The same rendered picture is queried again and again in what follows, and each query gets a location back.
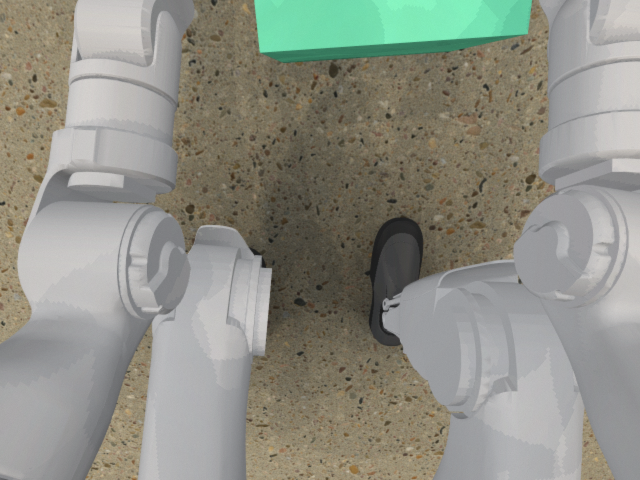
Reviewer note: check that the right robot forearm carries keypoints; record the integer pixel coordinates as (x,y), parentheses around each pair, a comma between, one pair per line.
(593,54)

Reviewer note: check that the robot right upper arm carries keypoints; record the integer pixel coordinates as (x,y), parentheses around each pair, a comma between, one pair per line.
(579,253)

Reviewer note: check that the robot left thigh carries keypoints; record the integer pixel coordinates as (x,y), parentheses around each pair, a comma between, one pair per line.
(196,407)

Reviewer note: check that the left robot forearm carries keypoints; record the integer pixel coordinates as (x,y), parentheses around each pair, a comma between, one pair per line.
(123,94)

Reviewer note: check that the carton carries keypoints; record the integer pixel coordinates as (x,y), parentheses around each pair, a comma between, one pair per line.
(315,30)

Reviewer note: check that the robot right shin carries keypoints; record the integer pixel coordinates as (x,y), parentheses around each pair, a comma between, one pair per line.
(418,301)

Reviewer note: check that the robot left upper arm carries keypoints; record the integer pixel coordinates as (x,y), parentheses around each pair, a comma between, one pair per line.
(95,275)

